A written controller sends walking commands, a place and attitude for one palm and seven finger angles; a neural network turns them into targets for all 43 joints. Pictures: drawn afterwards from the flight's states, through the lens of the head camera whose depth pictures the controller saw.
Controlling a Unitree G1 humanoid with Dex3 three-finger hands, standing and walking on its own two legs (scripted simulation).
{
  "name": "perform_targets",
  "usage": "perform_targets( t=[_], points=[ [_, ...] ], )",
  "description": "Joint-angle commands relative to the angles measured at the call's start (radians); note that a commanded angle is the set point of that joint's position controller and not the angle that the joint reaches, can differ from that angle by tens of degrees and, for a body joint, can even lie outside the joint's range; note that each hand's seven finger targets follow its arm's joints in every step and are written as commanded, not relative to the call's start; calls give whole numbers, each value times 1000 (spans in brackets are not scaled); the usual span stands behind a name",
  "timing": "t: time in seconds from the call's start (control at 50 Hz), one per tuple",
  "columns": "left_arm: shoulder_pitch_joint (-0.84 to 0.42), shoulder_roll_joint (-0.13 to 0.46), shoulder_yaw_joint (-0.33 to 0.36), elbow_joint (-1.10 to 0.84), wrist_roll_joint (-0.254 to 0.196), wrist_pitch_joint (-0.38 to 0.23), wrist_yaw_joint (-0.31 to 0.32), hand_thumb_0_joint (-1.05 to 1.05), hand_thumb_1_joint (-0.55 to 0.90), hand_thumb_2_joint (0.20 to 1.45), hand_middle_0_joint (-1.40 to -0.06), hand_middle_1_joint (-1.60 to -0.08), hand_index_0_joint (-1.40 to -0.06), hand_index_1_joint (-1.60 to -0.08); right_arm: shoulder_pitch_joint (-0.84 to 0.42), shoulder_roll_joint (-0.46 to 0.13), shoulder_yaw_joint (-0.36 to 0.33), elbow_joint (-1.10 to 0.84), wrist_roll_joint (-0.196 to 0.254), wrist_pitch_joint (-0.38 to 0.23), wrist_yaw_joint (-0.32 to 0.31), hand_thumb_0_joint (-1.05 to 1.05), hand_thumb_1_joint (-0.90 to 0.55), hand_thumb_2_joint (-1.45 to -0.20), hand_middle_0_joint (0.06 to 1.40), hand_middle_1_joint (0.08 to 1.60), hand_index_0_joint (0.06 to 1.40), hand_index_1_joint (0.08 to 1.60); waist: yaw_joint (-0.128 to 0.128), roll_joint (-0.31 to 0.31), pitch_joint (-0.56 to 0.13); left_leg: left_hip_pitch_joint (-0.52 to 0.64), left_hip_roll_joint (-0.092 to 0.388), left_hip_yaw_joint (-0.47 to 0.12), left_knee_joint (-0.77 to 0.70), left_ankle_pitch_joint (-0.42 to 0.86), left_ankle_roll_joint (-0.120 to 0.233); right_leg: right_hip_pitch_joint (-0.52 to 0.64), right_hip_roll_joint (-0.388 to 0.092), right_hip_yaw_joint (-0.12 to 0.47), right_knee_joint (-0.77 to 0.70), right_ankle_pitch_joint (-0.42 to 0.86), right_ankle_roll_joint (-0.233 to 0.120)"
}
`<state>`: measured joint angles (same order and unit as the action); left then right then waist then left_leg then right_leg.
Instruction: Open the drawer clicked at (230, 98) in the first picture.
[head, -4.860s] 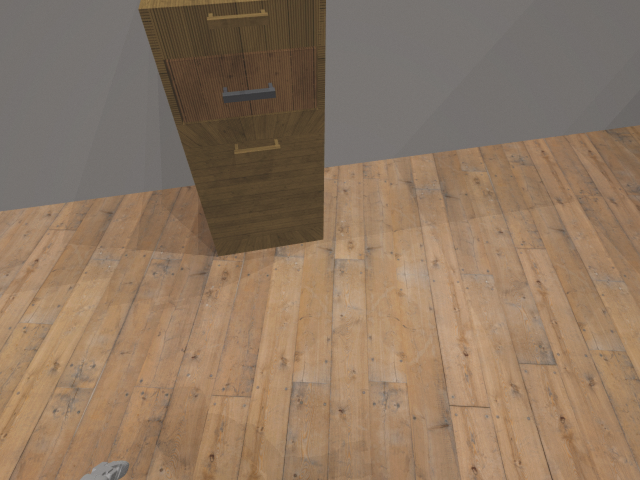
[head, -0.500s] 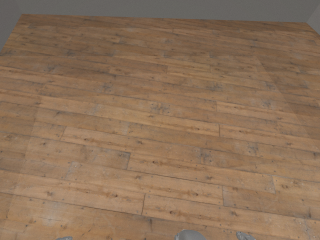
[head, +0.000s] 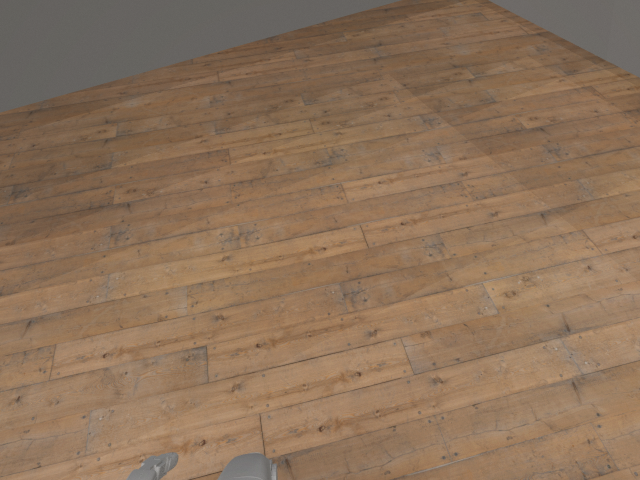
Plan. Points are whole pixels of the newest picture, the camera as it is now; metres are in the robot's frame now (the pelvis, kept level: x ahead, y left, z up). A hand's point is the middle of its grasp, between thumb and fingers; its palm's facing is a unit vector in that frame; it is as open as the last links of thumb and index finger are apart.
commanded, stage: walk to a spot facing it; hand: left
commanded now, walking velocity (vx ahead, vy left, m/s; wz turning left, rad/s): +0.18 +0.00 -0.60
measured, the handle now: out of the picture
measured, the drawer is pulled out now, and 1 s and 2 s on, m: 0.00 0.00 0.00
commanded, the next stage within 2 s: turn to face it in 0.08 s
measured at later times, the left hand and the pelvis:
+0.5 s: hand (177, 468) +0.16 +0.22 -0.17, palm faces -0.06 -0.98 -0.19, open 7.4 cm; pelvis +0.07 +0.04 +0.01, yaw -4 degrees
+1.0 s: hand out of the picture +0.07 +0.21 -0.16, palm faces +0.25 -0.93 -0.26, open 7.4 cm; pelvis +0.05 +0.01 +0.00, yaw +14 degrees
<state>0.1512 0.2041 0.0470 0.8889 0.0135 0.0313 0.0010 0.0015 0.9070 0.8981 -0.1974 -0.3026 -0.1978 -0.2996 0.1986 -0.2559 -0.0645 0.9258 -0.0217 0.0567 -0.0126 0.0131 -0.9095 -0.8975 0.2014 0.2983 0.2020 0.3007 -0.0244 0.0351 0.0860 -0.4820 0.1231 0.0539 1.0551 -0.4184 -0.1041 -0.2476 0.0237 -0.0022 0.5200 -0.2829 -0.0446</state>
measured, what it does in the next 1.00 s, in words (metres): steps on the spot: left foot, then right foot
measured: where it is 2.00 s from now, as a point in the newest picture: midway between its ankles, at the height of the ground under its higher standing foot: outside the picture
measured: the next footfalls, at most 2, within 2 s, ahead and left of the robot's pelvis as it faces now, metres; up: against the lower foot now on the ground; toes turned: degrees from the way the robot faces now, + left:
left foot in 0.24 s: +0.10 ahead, +0.14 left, +0.00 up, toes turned -2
right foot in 0.66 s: +0.11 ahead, -0.10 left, +0.00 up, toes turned -2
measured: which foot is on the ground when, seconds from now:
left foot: up 0.00-0.22, down 0.24-0.66, up 0.68-1.00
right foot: down 0.00-0.24, up 0.26-0.64, down 0.66-1.00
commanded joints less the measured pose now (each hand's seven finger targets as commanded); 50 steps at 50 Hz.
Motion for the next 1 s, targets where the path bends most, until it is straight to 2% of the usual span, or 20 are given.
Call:
perform_targets(
  t=[0.0,0.1,0.14,0.18,0.2,0.22,0.24,0.28,0.32,0.36,0.4,0.52,0.6,0.62,0.64,0.66,0.68,0.72,0.76,0.98],
  points=[
    [50,221,64,-56,6,-25,4,0,900,900,-200,-300,-200,-300,-48,-79,-13,-107,-4,-30,4,0,-900,-900,200,300,200,300,47,-191,-95,-61,-17,-2,-81,31,-2,102,-227,300,-215,184,-138],
    [68,238,70,-49,8,-27,-3,0,900,900,-200,-300,-200,-300,-84,-72,-8,-134,5,-53,8,0,-900,-900,200,300,200,300,61,-212,-80,38,-64,7,-268,1,20,62,-225,372,-212,90,-142],
    [42,236,72,-52,8,-24,-3,0,900,900,-200,-300,-200,-300,-33,-64,-6,-125,9,-63,1,0,-900,-900,200,300,200,300,31,-202,-84,150,-87,17,-419,31,30,18,-201,379,-161,136,-120],
    [11,191,60,-55,0,-18,0,0,900,900,-200,-300,-200,-300,92,-78,1,-76,9,-75,-11,0,-900,-900,200,300,200,300,-29,-131,-125,379,-74,19,-636,199,47,-72,-119,299,-52,132,-50],
    [47,121,45,-59,-5,-16,-1,0,900,900,-200,-300,-200,-300,149,-150,-7,-57,-1,-87,-16,0,-900,-900,200,300,200,300,-40,85,-169,507,100,-181,-735,206,105,-188,-13,198,129,-5,4],
    [96,76,30,-55,-2,-19,-3,0,900,900,-200,-300,-200,-300,153,-224,-20,-63,-4,-76,-12,0,-900,-900,200,300,200,300,-21,281,-151,500,311,-400,-787,256,203,-301,44,38,339,-313,55],
    [94,107,33,-35,9,-14,5,0,900,900,-200,-300,-200,-300,130,-198,-9,-63,-8,-76,-16,0,-900,-900,200,300,200,300,-29,246,-122,376,333,-454,-831,186,247,-274,0,81,440,-334,62],
    [77,95,29,17,11,-22,-1,0,900,900,-200,-300,-200,-300,62,-105,25,-46,-10,-85,-21,0,-900,-900,200,300,200,300,12,125,-14,253,209,-334,-835,317,252,-224,-47,77,473,-207,65],
    [115,64,10,60,5,-30,-3,0,900,900,-200,-300,-200,-300,34,-72,39,-14,0,-99,-24,0,-900,-900,200,300,200,300,47,118,-65,316,129,-192,-789,622,232,-158,-72,29,365,-122,80],
    [85,52,-3,68,-3,-29,5,0,900,900,-200,-300,-200,-300,82,-77,35,25,5,-99,-25,0,-900,-900,200,300,200,300,26,131,-126,400,106,-160,-719,912,238,-113,-69,-1,261,-106,95],
    [46,60,-3,62,-6,-24,13,0,900,900,-200,-300,-200,-300,123,-101,18,51,7,-87,-23,0,-900,-900,200,300,200,300,4,126,-151,466,116,-189,-686,1000,247,-132,-59,-23,240,-120,103],
    [-24,57,14,23,-9,-19,24,0,900,900,-200,-300,-200,-300,141,-120,-19,67,-2,-55,-15,0,-900,-900,200,300,200,300,-9,124,-122,409,125,-298,-667,875,273,-142,-51,-32,205,-165,103],
    [48,64,28,25,-13,-33,30,0,900,900,-200,-300,-200,-300,108,-110,-35,46,7,-49,-7,0,-900,-900,200,300,200,300,37,86,-156,262,54,-303,-593,682,205,88,-53,-43,-110,91,96],
    [85,112,37,30,-8,-42,36,0,900,900,-200,-300,-200,-300,101,-81,-35,35,15,-51,1,0,-900,-900,200,300,200,300,50,1,-170,130,9,-258,-531,503,153,246,-144,31,-174,209,77],
    [123,195,57,37,6,-49,46,0,900,900,-200,-300,-200,-300,109,-13,-23,7,19,-53,8,0,-900,-900,200,300,200,300,59,-251,-198,-58,-119,-88,-365,136,82,382,-383,206,-186,379,-1],
    [140,225,59,25,4,-47,43,0,900,900,-200,-300,-200,-300,90,-29,-35,-11,10,-41,5,0,-900,-900,200,300,200,300,73,-305,-196,-80,-137,-50,-154,-190,63,291,-525,261,-197,459,-102],
    [111,196,58,16,3,-48,45,0,900,900,-200,-300,-200,-300,52,-41,-41,-7,3,-24,8,0,-900,-900,200,300,200,300,74,-295,-138,-82,-100,-80,-3,-189,61,176,-500,236,-215,425,-127],
    [21,135,37,-9,2,-39,46,0,900,900,-200,-300,-200,-300,59,-21,-41,13,3,-10,19,0,-900,-900,200,300,200,300,16,-161,-51,-102,-67,-68,132,-65,53,90,-406,90,-194,401,-98],
    [16,122,29,-22,7,-47,44,0,900,900,-200,-300,-200,-300,76,-13,-37,16,-1,-2,28,0,-900,-900,200,300,200,300,5,-188,-56,-103,-65,-35,149,0,34,96,-359,-5,-182,437,-72],
    [99,218,46,-20,19,-30,31,0,900,900,-200,-300,-200,-300,-119,-46,-17,-89,8,-6,47,0,-900,-900,200,300,200,300,61,-248,-77,21,-66,72,-213,2,40,132,-405,-110,-134,411,-76]
  ],
)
